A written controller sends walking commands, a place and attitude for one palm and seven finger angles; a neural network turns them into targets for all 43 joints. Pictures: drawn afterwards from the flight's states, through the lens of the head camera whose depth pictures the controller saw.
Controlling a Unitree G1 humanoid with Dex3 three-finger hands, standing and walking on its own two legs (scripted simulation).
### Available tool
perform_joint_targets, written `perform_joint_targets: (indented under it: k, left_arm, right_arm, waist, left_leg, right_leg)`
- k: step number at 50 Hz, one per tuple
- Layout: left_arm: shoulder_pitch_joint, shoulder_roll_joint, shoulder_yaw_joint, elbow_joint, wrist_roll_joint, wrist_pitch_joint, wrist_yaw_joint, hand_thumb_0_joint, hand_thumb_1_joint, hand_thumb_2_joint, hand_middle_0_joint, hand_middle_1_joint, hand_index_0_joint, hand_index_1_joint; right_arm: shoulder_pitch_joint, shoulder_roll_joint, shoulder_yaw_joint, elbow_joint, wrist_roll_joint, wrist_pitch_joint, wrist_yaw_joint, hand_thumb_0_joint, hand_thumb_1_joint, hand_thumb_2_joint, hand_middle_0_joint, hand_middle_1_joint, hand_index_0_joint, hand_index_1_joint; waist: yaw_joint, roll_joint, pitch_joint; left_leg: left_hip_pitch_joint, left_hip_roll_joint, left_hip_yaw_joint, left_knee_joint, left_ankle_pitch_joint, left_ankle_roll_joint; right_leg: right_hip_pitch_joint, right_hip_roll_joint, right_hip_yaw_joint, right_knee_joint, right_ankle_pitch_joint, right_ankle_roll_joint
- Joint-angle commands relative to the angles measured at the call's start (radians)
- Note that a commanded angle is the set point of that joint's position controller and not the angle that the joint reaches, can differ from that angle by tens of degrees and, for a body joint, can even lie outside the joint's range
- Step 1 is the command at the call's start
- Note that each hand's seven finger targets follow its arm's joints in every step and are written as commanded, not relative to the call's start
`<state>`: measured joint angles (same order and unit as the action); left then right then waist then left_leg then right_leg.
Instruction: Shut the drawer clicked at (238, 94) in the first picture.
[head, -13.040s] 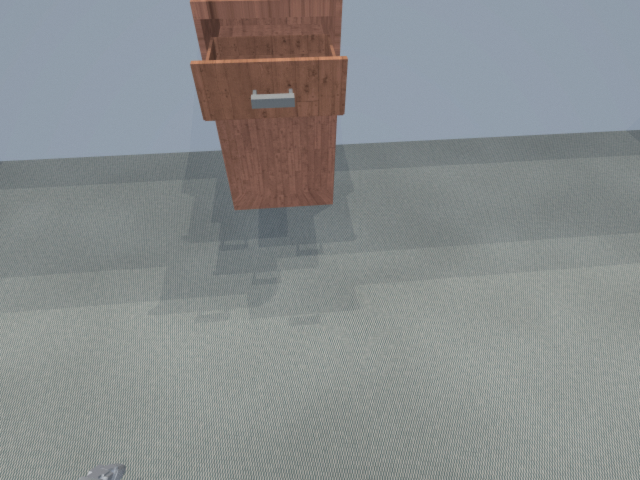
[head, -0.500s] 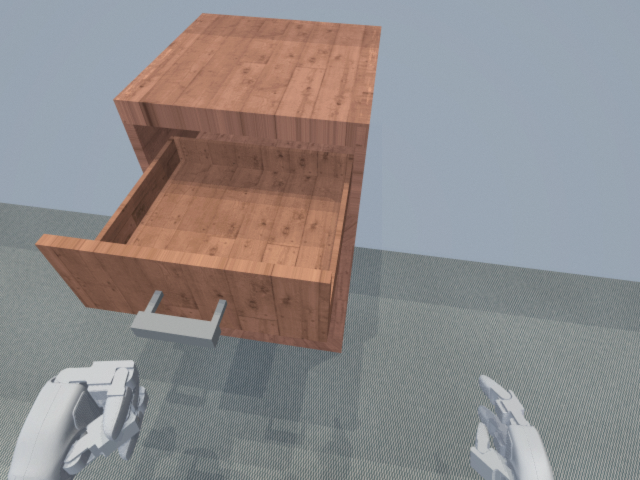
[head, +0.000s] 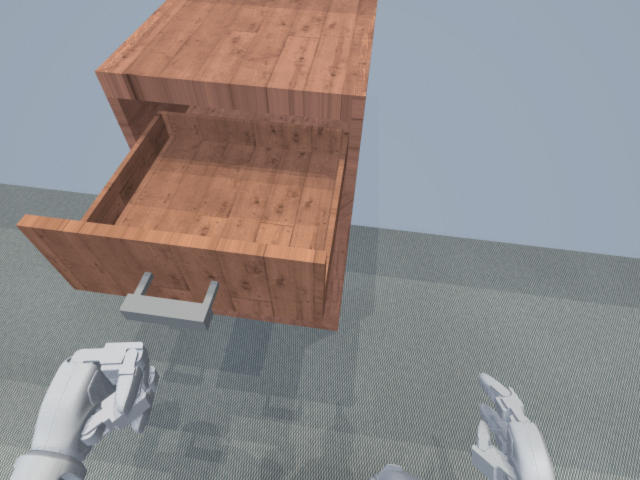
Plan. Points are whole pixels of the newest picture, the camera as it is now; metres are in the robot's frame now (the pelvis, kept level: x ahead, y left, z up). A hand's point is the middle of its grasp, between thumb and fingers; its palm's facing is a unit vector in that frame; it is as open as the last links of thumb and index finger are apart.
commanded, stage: bring the fist close to the handle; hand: left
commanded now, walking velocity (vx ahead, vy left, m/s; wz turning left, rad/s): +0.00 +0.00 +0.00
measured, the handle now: (173, 297) +0.34 +0.23 +0.00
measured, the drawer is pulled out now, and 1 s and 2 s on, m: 0.30 0.30 0.23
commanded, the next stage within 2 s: push the drawer shut in 1.00 s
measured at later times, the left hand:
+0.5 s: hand (181, 380) +0.23 +0.18 +0.01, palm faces -0.07 -0.99 -0.08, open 3.3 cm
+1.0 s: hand (184, 370) +0.25 +0.19 +0.00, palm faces -0.07 -0.99 -0.07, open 3.3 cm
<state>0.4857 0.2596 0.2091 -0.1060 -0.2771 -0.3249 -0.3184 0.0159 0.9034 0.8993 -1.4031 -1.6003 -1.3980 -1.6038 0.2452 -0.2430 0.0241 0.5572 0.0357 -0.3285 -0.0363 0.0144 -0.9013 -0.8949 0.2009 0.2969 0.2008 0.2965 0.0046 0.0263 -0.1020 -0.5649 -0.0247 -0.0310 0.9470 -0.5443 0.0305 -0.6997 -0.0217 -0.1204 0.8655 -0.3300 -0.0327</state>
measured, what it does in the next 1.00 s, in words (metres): stands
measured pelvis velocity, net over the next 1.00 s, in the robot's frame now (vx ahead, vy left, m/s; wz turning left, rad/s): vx -0.01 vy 0.00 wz -0.01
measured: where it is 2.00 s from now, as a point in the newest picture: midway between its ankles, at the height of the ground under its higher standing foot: outside the picture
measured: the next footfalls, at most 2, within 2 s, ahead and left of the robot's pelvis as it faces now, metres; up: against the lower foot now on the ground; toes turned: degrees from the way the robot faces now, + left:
none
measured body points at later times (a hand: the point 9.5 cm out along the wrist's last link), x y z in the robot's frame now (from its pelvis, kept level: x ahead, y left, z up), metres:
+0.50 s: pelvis -0.01 +0.00 -0.03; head +0.06 +0.01 +0.41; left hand +0.23 +0.24 +0.02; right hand +0.17 -0.23 -0.10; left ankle -0.04 +0.10 -0.69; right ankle +0.06 -0.11 -0.69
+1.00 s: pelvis -0.01 +0.00 -0.04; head +0.08 +0.00 +0.40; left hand +0.24 +0.24 +0.01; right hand +0.17 -0.24 -0.12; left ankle -0.04 +0.10 -0.69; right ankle +0.06 -0.11 -0.69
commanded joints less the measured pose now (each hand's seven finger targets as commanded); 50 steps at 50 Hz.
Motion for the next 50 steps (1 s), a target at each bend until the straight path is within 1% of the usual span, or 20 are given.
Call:
perform_joint_targets:
  k: [1, 3, 4, 7, 8, 10, 15, 20, 24, 28, 30, 32, 33, 34, 38, 41, 42, 44, 48, 50]
  left_arm:
    - [-0.07, 0.11, 0.059, -0.168, -0.025, -0.085, -0.005, 0.0, 0.9, 0.9, -1.4, -1.6, -1.4, -1.6]
    - [-0.076, 0.129, 0.074, -0.149, -0.021, -0.088, 0.002, 0.0, 0.9, 0.9, -1.4, -1.6, -1.4, -1.6]
    - [-0.088, 0.104, 0.048, -0.143, -0.019, -0.091, 0.0, 0.0, 0.9, 0.9, -1.4, -1.6, -1.4, -1.6]
    - [-0.124, 0.108, 0.042, -0.134, -0.014, -0.101, 0.008, 0.0, 0.9, 0.9, -1.4, -1.6, -1.4, -1.6]
    - [-0.143, 0.125, 0.053, -0.132, -0.008, -0.105, 0.018, 0.0, 0.9, 0.9, -1.4, -1.6, -1.4, -1.6]
    - [-0.135, 0.101, 0.03, -0.135, -0.004, -0.111, 0.022, 0.0, 0.9, 0.9, -1.4, -1.6, -1.4, -1.6]
    - [-0.14, 0.1, 0.03, -0.1, 0.009, -0.117, 0.045, 0.0, 0.9, 0.9, -1.4, -1.6, -1.4, -1.6]
    - [-0.203, 0.111, 0.036, -0.062, 0.011, -0.137, 0.047, 0.0, 0.9, 0.9, -1.4, -1.6, -1.4, -1.6]
    - [-0.252, 0.119, 0.04, -0.038, 0.008, -0.156, 0.038, 0.0, 0.9, 0.9, -1.4, -1.6, -1.4, -1.6]
    - [-0.31, 0.116, 0.029, -0.001, 0.002, -0.164, 0.022, 0.0, 0.9, 0.9, -1.4, -1.6, -1.4, -1.6]
    - [-0.317, 0.131, 0.045, 0.026, -0.001, -0.165, 0.014, 0.0, 0.9, 0.9, -1.4, -1.6, -1.4, -1.6]
    - [-0.325, 0.136, 0.039, -0.03, -0.006, -0.163, 0.008, 0.0, 0.9, 0.9, -1.4, -1.6, -1.4, -1.6]
    - [-0.302, 0.161, 0.063, -0.05, -0.011, -0.16, 0.01, 0.0, 0.9, 0.9, -1.4, -1.6, -1.4, -1.6]
    - [-0.257, 0.145, 0.058, -0.048, -0.011, -0.152, 0.01, 0.0, 0.9, 0.9, -1.4, -1.6, -1.4, -1.6]
    - [-0.26, 0.134, 0.058, -0.008, -0.013, -0.131, 0.029, 0.0, 0.9, 0.9, -1.4, -1.6, -1.4, -1.6]
    - [-0.276, 0.138, 0.066, 0.027, -0.012, -0.129, 0.028, 0.0, 0.9, 0.9, -1.4, -1.6, -1.4, -1.6]
    - [-0.309, 0.143, 0.065, 0.006, -0.013, -0.135, 0.027, 0.0, 0.9, 0.9, -1.4, -1.6, -1.4, -1.6]
    - [-0.277, 0.143, 0.066, 0.006, -0.016, -0.143, 0.015, 0.0, 0.9, 0.9, -1.4, -1.6, -1.4, -1.6]
    - [-0.267, 0.151, 0.063, -0.031, -0.027, -0.155, 0.002, 0.0, 0.9, 0.9, -1.4, -1.6, -1.4, -1.6]
    - [-0.26, 0.143, 0.067, 0.001, -0.029, -0.154, 0.001, 0.0, 0.9, 0.9, -1.4, -1.6, -1.4, -1.6]
  right_arm:
    - [-0.055, -0.129, -0.055, -0.165, 0.005, -0.047, -0.012, 0.0, -0.9, -0.9, 0.2, 0.3, 0.2, 0.3]
    - [-0.055, -0.133, -0.056, -0.164, 0.002, -0.041, -0.011, 0.0, -0.9, -0.9, 0.2, 0.3, 0.2, 0.3]
    - [-0.044, -0.134, -0.056, -0.166, 0.001, -0.037, -0.01, 0.0, -0.9, -0.9, 0.2, 0.3, 0.2, 0.3]
    - [-0.041, -0.136, -0.056, -0.171, -0.002, -0.032, -0.008, 0.0, -0.9, -0.9, 0.2, 0.3, 0.2, 0.3]
    - [-0.043, -0.14, -0.057, -0.168, -0.004, -0.027, -0.009, 0.0, -0.9, -0.9, 0.2, 0.3, 0.2, 0.3]
    - [-0.035, -0.136, -0.058, -0.176, -0.005, -0.022, -0.004, 0.0, -0.9, -0.9, 0.2, 0.3, 0.2, 0.3]
    - [-0.032, -0.137, -0.062, -0.187, -0.009, 0.004, 0.003, 0.0, -0.9, -0.9, 0.2, 0.3, 0.2, 0.3]
    - [-0.034, -0.139, -0.062, -0.188, -0.008, 0.028, 0.002, 0.0, -0.9, -0.9, 0.2, 0.3, 0.2, 0.3]
    - [-0.026, -0.143, -0.062, -0.186, -0.01, 0.037, 0.001, 0.0, -0.9, -0.9, 0.2, 0.3, 0.2, 0.3]
    - [-0.024, -0.147, -0.061, -0.177, -0.01, 0.044, 0.001, 0.0, -0.9, -0.9, 0.2, 0.3, 0.2, 0.3]
    - [-0.021, -0.15, -0.062, -0.177, -0.008, 0.051, 0.003, 0.0, -0.9, -0.9, 0.2, 0.3, 0.2, 0.3]
    - [-0.023, -0.147, -0.063, -0.191, -0.006, 0.054, 0.004, 0.0, -0.9, -0.9, 0.2, 0.3, 0.2, 0.3]
    - [-0.024, -0.147, -0.064, -0.195, -0.007, 0.056, 0.005, 0.0, -0.9, -0.9, 0.2, 0.3, 0.2, 0.3]
    - [-0.016, -0.141, -0.064, -0.198, -0.005, 0.062, 0.008, 0.0, -0.9, -0.9, 0.2, 0.3, 0.2, 0.3]
    - [-0.029, -0.139, -0.062, -0.204, -0.005, 0.083, 0.008, 0.0, -0.9, -0.9, 0.2, 0.3, 0.2, 0.3]
    - [-0.032, -0.143, -0.061, -0.206, -0.001, 0.094, 0.005, 0.0, -0.9, -0.9, 0.2, 0.3, 0.2, 0.3]
    - [-0.031, -0.144, -0.06, -0.207, -0.002, 0.091, 0.003, 0.0, -0.9, -0.9, 0.2, 0.3, 0.2, 0.3]
    - [-0.021, -0.142, -0.062, -0.206, -0.002, 0.089, 0.002, 0.0, -0.9, -0.9, 0.2, 0.3, 0.2, 0.3]
    - [-0.024, -0.144, -0.061, -0.208, -0.003, 0.084, 0.003, 0.0, -0.9, -0.9, 0.2, 0.3, 0.2, 0.3]
    - [-0.017, -0.142, -0.063, -0.2, -0.002, 0.087, 0.005, 0.0, -0.9, -0.9, 0.2, 0.3, 0.2, 0.3]
  waist:
    - [-0.015, 0.037, -0.148]
    - [-0.015, 0.001, -0.153]
    - [-0.024, 0.0, -0.167]
    - [-0.022, 0.029, -0.171]
    - [-0.023, 0.017, -0.175]
    - [-0.019, 0.04, -0.208]
    - [-0.015, 0.011, -0.231]
    - [-0.027, 0.004, -0.229]
    - [-0.031, 0.003, -0.274]
    - [-0.045, 0.002, -0.281]
    - [-0.039, 0.008, -0.295]
    - [-0.03, 0.047, -0.349]
    - [-0.018, 0.063, -0.372]
    - [-0.014, 0.063, -0.383]
    - [-0.028, -0.011, -0.322]
    - [-0.033, -0.019, -0.28]
    - [-0.037, -0.018, -0.295]
    - [-0.031, 0.0, -0.323]
    - [-0.032, 0.031, -0.333]
    - [-0.037, -0.003, -0.317]
  left_leg:
    - [-0.115, -0.001, -0.017, -0.14, 0.292, -0.026]
    - [-0.131, 0.004, -0.026, -0.132, 0.303, -0.029]
    - [-0.129, 0.002, -0.025, -0.126, 0.304, -0.028]
    - [-0.155, 0.001, -0.024, -0.112, 0.285, -0.033]
    - [-0.158, 0.005, -0.031, -0.109, 0.298, -0.035]
    - [-0.152, 0.003, -0.028, -0.098, 0.325, -0.041]
    - [-0.202, 0.003, -0.027, -0.075, 0.327, -0.046]
    - [-0.261, 0.002, -0.02, -0.038, 0.264, -0.036]
    - [-0.29, 0.002, -0.019, -0.005, 0.266, -0.031]
    - [-0.313, 0.004, -0.024, 0.023, 0.269, -0.03]
    - [-0.33, 0.002, -0.018, 0.035, 0.257, -0.028]
    - [-0.3, 0.001, -0.017, 0.031, 0.3, -0.03]
    - [-0.288, 0.002, -0.018, 0.029, 0.336, -0.034]
    - [-0.271, 0.003, -0.015, 0.022, 0.366, -0.036]
    - [-0.334, 0.002, -0.012, 0.025, 0.293, -0.023]
    - [-0.367, -0.002, -0.003, 0.025, 0.219, -0.018]
    - [-0.363, -0.002, -0.006, 0.028, 0.219, -0.016]
    - [-0.341, 0.0, -0.004, 0.028, 0.254, -0.018]
    - [-0.319, 0.001, -0.012, 0.03, 0.295, -0.022]
    - [-0.331, 0.001, -0.01, 0.032, 0.286, -0.022]
  right_leg:
    - [0.225, -0.002, 0.073, -0.083, 0.06, 0.005]
    - [0.214, 0.003, 0.063, -0.064, 0.064, 0.001]
    - [0.202, 0.003, 0.061, -0.056, 0.068, 0.005]
    - [0.176, -0.001, 0.063, -0.038, 0.043, 0.004]
    - [0.165, 0.003, 0.055, -0.022, 0.05, 0.001]
    - [0.16, 0.001, 0.054, -0.005, 0.075, 0.0]
    - [0.142, 0.0, 0.053, 0.029, 0.074, -0.002]
    - [0.096, -0.002, 0.068, 0.048, 0.023, 0.0]
    - [0.087, -0.002, 0.078, 0.073, 0.028, -0.001]
    - [0.054, 0.001, 0.078, 0.099, 0.035, 0.0]
    - [0.053, -0.002, 0.087, 0.102, 0.029, 0.001]
    - [0.083, -0.003, 0.089, 0.11, 0.072, 0.0]
    - [0.105, -0.002, 0.087, 0.116, 0.104, -0.005]
    - [0.119, -0.001, 0.082, 0.115, 0.13, -0.003]
    - [0.109, 0.002, 0.085, 0.102, 0.082, 0.002]
    - [0.093, -0.004, 0.105, 0.074, -0.001, 0.007]
    - [0.095, -0.004, 0.106, 0.076, 0.001, 0.007]
    - [0.113, -0.003, 0.104, 0.085, 0.046, 0.004]
    - [0.111, 0.0, 0.093, 0.099, 0.085, -0.001]
    - [0.11, 0.0, 0.094, 0.093, 0.082, 0.003]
